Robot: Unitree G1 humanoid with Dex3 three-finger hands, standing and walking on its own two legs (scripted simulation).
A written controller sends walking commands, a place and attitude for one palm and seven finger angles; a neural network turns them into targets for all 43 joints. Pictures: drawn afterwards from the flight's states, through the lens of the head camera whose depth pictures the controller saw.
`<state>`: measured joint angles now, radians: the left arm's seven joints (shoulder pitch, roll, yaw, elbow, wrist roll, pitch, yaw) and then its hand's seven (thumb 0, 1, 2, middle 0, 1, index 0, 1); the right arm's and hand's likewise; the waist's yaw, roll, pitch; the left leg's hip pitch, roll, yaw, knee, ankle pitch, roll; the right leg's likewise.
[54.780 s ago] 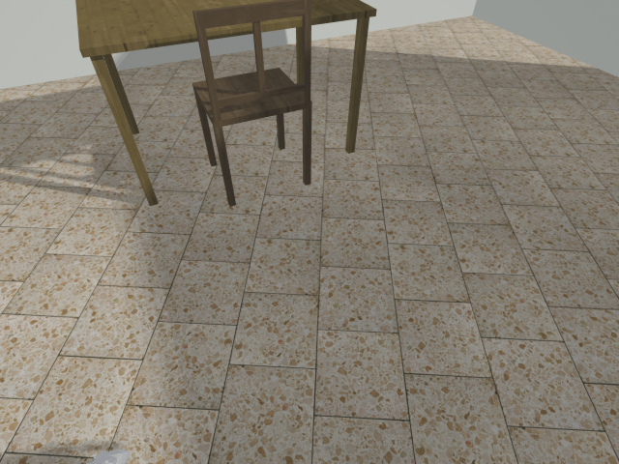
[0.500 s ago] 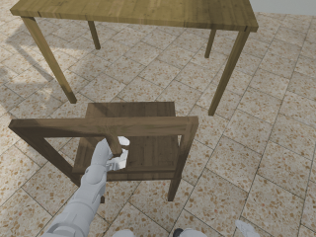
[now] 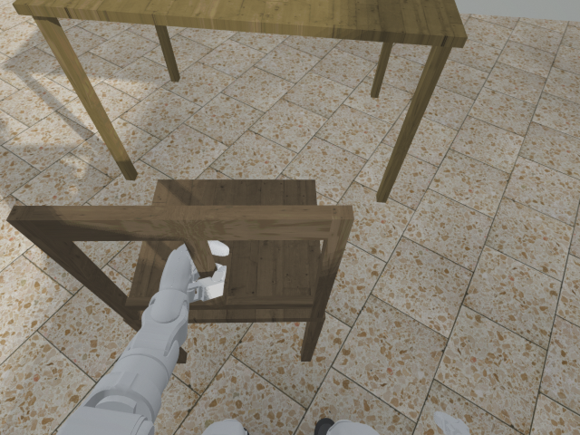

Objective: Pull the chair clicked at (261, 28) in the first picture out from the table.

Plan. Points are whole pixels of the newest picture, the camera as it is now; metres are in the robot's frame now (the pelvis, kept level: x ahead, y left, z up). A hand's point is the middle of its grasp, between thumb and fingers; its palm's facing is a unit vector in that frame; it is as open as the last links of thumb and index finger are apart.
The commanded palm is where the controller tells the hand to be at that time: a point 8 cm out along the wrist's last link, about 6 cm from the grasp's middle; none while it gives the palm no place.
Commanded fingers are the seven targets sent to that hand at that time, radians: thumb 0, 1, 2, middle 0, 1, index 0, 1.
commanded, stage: step backward, pulling the chair out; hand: left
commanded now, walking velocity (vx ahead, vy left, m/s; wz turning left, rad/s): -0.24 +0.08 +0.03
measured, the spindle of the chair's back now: (209, 273) +0.36 +0.15 -0.09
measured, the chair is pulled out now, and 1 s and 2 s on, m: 0.55 0.57 0.57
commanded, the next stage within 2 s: stop walking, hand still on the chair in 0.36 s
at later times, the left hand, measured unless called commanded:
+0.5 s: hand (214, 289) +0.32 +0.13 -0.06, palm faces -0.03 -0.99 -0.16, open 5.7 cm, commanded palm +0.31 +0.18 -0.04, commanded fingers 0.00 0.90 0.90 -0.50 -1.45 -0.50 -1.45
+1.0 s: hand (215, 291) +0.32 +0.13 -0.06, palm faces -0.01 -0.99 -0.15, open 5.7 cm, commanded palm +0.30 +0.18 -0.04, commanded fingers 0.00 0.90 0.90 -0.50 -1.45 -0.50 -1.45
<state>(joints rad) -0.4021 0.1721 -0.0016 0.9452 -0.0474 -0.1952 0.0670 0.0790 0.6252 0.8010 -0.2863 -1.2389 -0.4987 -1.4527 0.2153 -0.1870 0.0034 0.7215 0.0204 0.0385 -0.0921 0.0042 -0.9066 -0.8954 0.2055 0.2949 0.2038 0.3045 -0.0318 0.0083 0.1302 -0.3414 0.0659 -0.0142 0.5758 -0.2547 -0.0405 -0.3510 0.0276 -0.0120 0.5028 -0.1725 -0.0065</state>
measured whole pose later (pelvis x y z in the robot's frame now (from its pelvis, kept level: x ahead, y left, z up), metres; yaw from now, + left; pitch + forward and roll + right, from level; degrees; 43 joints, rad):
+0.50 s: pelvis -0.01 +0.01 +0.00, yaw -1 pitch +0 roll -1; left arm -0.37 0.17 -0.02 0.94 -0.04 -0.16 0.06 0.08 0.62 0.80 -0.28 -1.26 -0.50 -1.45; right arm 0.22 -0.18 0.01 0.71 0.02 0.04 -0.10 0.00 -0.91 -0.90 0.20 0.29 0.20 0.30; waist -0.02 -0.01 0.10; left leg -0.33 0.06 0.01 0.58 -0.26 -0.03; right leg -0.35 0.00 -0.01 0.53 -0.18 0.00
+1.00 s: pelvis +0.04 +0.00 +0.01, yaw -1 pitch -1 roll -1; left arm -0.11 0.14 -0.03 0.68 -0.03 -0.09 0.08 0.09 0.62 0.79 -0.28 -1.26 -0.50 -1.45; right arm 0.17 -0.23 0.00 0.68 0.02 0.00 -0.10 0.01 -0.91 -0.90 0.20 0.29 0.20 0.30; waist -0.03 0.00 0.08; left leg -0.18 0.06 0.02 0.47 -0.27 -0.04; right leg -0.22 0.01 -0.01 0.44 -0.21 0.00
